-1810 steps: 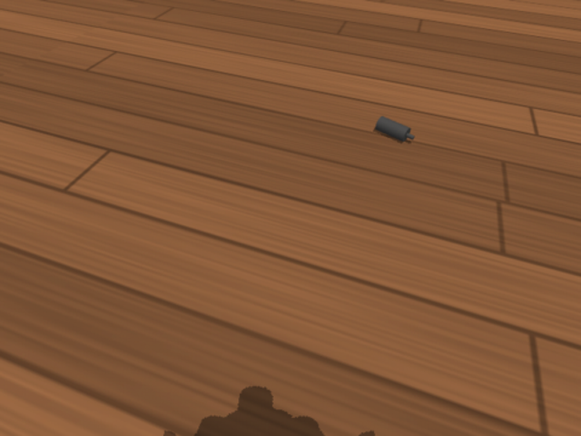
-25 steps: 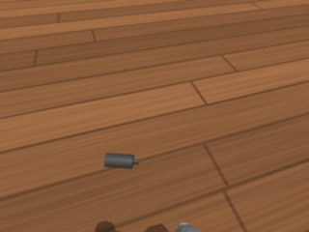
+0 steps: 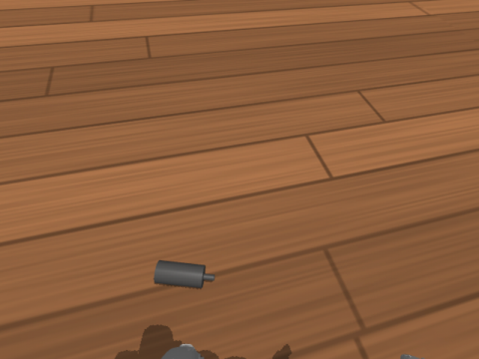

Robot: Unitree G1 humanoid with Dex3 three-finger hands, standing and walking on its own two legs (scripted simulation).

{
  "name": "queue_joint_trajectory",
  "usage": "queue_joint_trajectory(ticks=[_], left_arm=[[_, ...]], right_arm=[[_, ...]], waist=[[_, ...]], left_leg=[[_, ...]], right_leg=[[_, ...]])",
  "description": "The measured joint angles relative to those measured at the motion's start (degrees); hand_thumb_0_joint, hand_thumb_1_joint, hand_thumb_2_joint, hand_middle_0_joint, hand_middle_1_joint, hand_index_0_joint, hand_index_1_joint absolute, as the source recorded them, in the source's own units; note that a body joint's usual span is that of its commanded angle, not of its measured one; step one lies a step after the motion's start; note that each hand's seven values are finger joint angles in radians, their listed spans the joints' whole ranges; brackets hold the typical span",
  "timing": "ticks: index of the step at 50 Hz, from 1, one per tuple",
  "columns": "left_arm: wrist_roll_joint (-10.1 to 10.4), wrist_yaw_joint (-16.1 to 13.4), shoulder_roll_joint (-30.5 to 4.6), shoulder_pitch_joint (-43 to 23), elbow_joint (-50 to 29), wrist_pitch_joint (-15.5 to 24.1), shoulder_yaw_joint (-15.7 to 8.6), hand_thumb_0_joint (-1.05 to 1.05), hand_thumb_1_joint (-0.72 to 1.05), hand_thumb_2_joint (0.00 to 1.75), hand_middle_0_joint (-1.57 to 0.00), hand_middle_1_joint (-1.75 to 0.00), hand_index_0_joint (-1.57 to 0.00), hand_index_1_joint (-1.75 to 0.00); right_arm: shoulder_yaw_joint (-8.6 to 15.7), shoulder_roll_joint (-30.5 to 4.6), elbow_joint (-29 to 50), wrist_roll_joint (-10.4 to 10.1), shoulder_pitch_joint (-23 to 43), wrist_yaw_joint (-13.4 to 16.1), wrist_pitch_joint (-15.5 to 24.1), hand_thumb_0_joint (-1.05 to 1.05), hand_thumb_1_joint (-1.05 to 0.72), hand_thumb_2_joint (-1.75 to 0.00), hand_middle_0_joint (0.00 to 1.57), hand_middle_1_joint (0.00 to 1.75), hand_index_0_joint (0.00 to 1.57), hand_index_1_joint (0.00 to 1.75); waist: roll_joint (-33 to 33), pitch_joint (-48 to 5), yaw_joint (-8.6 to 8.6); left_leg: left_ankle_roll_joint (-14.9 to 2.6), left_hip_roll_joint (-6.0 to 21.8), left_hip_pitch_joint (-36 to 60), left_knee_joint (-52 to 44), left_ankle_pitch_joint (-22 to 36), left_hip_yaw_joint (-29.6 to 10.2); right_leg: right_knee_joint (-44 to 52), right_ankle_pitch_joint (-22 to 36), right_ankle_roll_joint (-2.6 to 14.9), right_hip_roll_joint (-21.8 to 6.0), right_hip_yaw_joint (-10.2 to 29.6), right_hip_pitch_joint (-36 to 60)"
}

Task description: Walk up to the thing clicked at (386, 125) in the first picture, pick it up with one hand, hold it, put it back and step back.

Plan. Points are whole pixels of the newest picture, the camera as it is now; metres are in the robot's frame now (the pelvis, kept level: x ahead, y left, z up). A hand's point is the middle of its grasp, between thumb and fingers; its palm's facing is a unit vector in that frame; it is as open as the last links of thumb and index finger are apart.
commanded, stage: walk up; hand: left
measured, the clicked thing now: (185, 274) +0.50 +0.20 -0.71
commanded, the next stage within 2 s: none
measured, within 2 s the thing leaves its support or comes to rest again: neither
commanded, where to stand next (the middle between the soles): +0.11 +0.00 m, yaw -2 degrees
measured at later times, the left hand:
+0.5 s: hand out of the picture +0.11 +0.26 -0.13, palm faces -0.05 -0.91 -0.41, open 7.4 cm
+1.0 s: hand out of the picture +0.12 +0.25 -0.13, palm faces -0.04 -0.94 -0.33, open 7.4 cm
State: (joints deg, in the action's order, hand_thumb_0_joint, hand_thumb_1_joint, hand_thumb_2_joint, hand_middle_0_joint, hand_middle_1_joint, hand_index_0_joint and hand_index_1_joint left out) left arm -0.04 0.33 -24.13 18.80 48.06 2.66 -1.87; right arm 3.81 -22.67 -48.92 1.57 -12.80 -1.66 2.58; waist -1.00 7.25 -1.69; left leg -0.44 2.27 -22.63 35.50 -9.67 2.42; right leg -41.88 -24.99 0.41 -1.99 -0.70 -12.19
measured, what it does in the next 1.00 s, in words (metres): steps on the spot: right foot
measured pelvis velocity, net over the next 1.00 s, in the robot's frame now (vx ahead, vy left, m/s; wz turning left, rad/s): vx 0.03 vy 0.00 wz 0.00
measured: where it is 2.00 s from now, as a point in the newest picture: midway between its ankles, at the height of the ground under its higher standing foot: outside the picture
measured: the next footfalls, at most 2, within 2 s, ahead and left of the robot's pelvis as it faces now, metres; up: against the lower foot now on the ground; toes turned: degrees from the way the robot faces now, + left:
right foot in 0.22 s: +0.06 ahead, -0.14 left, +0.00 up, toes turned -2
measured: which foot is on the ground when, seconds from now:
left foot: down 0.00-1.00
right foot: down 0.00-0.00, up 0.02-0.20, down 0.22-1.00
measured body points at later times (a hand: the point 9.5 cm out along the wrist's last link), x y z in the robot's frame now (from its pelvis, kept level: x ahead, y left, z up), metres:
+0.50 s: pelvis +0.03 +0.00 +0.01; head +0.05 -0.02 +0.46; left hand +0.11 +0.31 -0.10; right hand +0.13 -0.31 -0.12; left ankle +0.10 +0.12 -0.72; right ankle +0.02 -0.14 -0.72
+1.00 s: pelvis +0.03 +0.00 +0.03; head +0.05 +0.00 +0.47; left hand +0.12 +0.30 -0.11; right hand +0.11 -0.31 -0.10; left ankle +0.10 +0.12 -0.72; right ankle +0.02 -0.14 -0.72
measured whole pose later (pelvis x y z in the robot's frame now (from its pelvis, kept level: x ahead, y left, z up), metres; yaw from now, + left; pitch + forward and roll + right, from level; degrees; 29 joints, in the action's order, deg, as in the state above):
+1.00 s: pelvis +0.03 +0.00 +0.03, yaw +0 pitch -2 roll -1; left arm -0.5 0.7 -20.4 4.6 63.9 0.5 -0.4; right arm 0.5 -20.9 -64.3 0.5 -4.3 -1.5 0.0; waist 0.0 4.2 1.0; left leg 0.6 2.3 -14.6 23.0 -6.5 1.5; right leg -22.5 -12.7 -1.3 -1.5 -2.0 -7.8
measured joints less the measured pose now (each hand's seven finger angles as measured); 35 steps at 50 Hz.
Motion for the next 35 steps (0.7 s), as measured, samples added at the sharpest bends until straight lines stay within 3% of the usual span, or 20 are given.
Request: queue_joint_trajectory(ticks=[3, 6, 11, 13, 16, 18, 35], left_arm=[[0.8, -1.0, 0.2, -2.4, 0.9, -1.5, 0.2, 0.01, 0.91, 0.90, -0.21, -0.30, -0.20, -0.30], [0.7, -0.8, 0.3, -3.7, 2.2, -2.0, 0.7, 0.01, 0.91, 0.90, -0.21, -0.30, -0.20, -0.30], [0.5, -0.7, 1.3, -5.1, 4.4, -1.5, 0.9, 0.00, 0.91, 0.90, -0.21, -0.30, -0.20, -0.30], [-0.1, -0.9, 2.2, -5.7, 5.8, -1.3, 0.8, 0.00, 0.91, 0.90, -0.21, -0.30, -0.20, -0.30], [-0.8, -0.7, 2.4, -5.5, 7.0, -1.5, 1.1, 0.00, 0.91, 0.90, -0.21, -0.30, -0.20, -0.30], [-0.8, -0.6, 2.4, -5.7, 7.8, -1.8, 1.3, 0.00, 0.91, 0.90, -0.21, -0.30, -0.20, -0.30], [0.0, -0.1, 2.6, -14.1, 12.1, -1.9, 1.7, 0.00, 0.91, 0.90, -0.21, -0.30, -0.20, -0.30]], right_arm=[[-1.2, 1.5, 0.1, -0.4, 1.7, 0.5, -0.1, 0.00, -0.90, -0.90, 0.20, 0.30, 0.21, 0.30], [-2.4, 2.8, 0.3, -0.5, 3.0, 0.8, -0.7, 0.00, -0.90, -0.90, 0.20, 0.30, 0.21, 0.30], [-3.3, 2.3, 0.2, -0.8, 5.1, 0.9, -1.5, 0.00, -0.90, -0.90, 0.21, 0.30, 0.21, 0.30], [-3.1, 1.6, -0.6, -1.4, 6.1, 1.0, -2.3, 0.00, -0.90, -0.90, 0.21, 0.30, 0.21, 0.30], [-2.9, 1.7, -2.2, -2.0, 6.6, 1.0, -3.4, 0.00, -0.90, -0.90, 0.21, 0.30, 0.21, 0.30], [-2.8, 1.4, -3.2, -2.0, 6.6, 0.8, -3.4, 0.00, -0.90, -0.90, 0.21, 0.30, 0.21, 0.30], [-3.7, 1.4, -13.1, -1.5, 7.1, 0.1, -2.8, 0.00, -0.90, -0.90, 0.20, 0.30, 0.21, 0.30]], waist=[[-1.3, 1.4, 0.27], [-1.9, 1.0, 0.77], [-0.5, 0.3, 0.98], [1.9, 0.4, 1.08], [2.5, -1.2, 1.07], [2.5, -1.7, 1.17], [1.3, -1.8, 2.59]], left_leg=[[-0.38, 0.1, 0.2, 2.2, -2.5, 0.5], [-0.33, 0.5, 1.0, 1.3, -2.7, 0.8], [0.06, 1.0, 0.4, 3.3, -4.2, 1.2], [0.57, 2.2, 0.1, 5.2, -5.4, 0.2], [0.54, 1.1, 0.8, 4.5, -7.0, -0.2], [0.47, 0.4, 1.8, 2.5, -4.7, 0.1], [1.03, 0.2, 6.7, -8.1, 0.7, -0.1]], right_leg=[[-9.8, -5.7, 1.02, 1.6, 2.6, -4.4], [-10.8, -7.0, 1.43, 1.7, 2.5, -6.6], [0.8, 0.6, 0.64, 0.4, 0.8, -4.6], [3.2, 5.3, -0.82, 1.4, -0.1, -3.2], [2.7, 4.3, -1.22, 0.9, 0.0, -3.2], [2.5, 3.8, -1.37, 0.3, 0.4, -3.1], [13.3, 9.2, -1.57, 0.4, -0.3, 2.0]])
